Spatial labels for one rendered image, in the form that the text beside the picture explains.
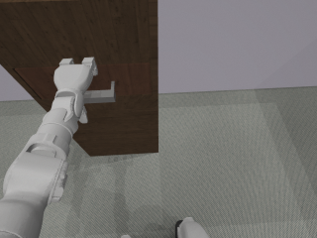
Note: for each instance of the robot left hand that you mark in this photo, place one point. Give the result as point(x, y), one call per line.
point(77, 77)

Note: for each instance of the left robot upper arm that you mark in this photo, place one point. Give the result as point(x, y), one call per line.
point(36, 181)

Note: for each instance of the drawer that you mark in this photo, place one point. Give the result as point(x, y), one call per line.
point(130, 79)

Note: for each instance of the handle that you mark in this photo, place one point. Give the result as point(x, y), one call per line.
point(100, 96)

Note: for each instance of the right robot shin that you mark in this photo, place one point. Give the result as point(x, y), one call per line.
point(187, 219)

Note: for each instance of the cabinet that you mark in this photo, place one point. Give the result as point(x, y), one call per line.
point(40, 33)

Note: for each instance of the robot right thigh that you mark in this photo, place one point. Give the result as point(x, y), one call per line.
point(191, 229)

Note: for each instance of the left robot forearm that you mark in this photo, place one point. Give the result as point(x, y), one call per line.
point(56, 132)

